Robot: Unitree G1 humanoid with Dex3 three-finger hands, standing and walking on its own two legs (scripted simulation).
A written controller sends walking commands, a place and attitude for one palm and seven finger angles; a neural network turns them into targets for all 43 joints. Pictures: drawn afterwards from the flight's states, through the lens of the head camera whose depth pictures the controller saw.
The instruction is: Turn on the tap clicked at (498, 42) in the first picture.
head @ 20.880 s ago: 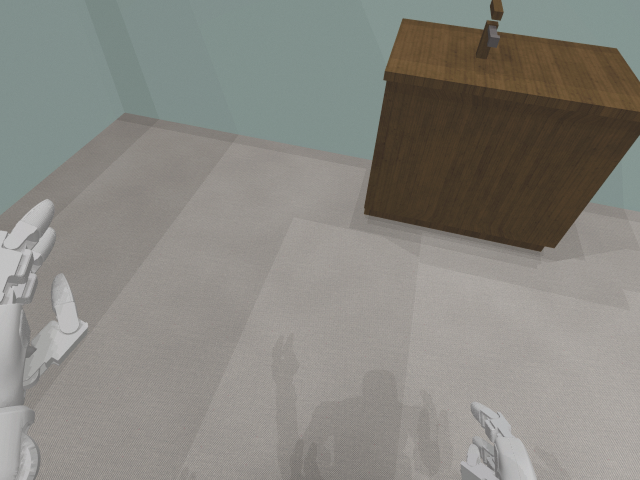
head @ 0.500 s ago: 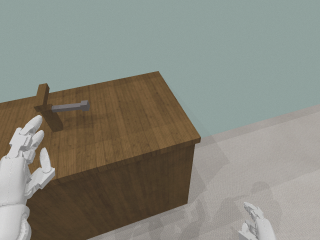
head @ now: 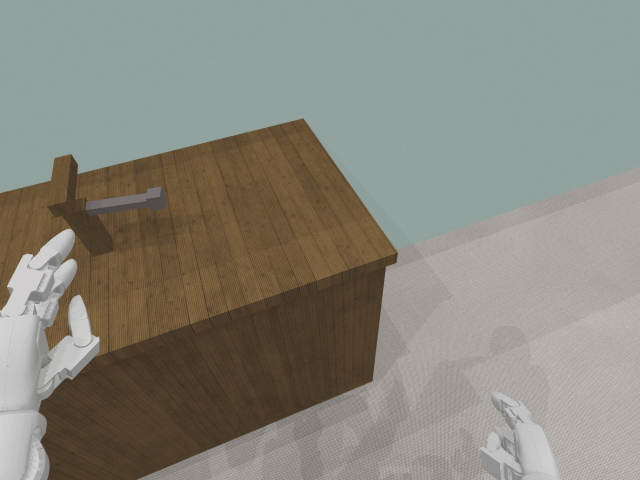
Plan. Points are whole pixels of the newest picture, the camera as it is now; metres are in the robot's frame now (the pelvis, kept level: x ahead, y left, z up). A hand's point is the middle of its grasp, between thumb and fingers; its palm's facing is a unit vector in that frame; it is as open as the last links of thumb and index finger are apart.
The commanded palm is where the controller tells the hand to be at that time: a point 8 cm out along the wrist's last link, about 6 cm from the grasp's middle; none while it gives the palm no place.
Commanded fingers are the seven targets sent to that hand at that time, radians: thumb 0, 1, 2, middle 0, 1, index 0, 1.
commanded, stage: step back with the hand held close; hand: left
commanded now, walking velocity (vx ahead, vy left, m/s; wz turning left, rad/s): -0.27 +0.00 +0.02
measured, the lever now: (156, 198) +0.55 +0.34 +0.03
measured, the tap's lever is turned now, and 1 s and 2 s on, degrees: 79 79 79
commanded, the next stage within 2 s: stop stepping back and stand still in 1.04 s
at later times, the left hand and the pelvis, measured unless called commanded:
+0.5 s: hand out of the picture +0.10 +0.29 +0.15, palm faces +0.45 -0.78 -0.44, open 7.4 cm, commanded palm +0.03 +0.32 +0.17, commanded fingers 0.00 0.90 0.90 -0.20 -0.30 -0.20 -0.30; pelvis -0.10 +0.02 -0.01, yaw +5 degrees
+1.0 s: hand out of the picture -0.10 +0.34 +0.17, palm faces +0.54 -0.77 -0.34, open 7.4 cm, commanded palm -0.12 +0.37 +0.17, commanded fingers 0.00 0.90 0.90 -0.20 -0.30 -0.20 -0.30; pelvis -0.25 +0.07 -0.04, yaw +7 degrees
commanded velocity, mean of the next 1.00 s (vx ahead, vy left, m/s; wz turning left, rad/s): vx -0.34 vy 0.00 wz -0.08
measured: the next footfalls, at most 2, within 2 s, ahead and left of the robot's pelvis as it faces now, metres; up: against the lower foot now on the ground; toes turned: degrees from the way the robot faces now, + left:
right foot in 0.94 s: -0.27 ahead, -0.07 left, +0.00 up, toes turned +9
left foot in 1.08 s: -0.16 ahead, +0.17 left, +0.00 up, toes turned +4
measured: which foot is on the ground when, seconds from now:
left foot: down 0.00-0.92, up 0.94-1.00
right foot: down 0.00-0.72, up 0.74-0.92, down 0.94-1.00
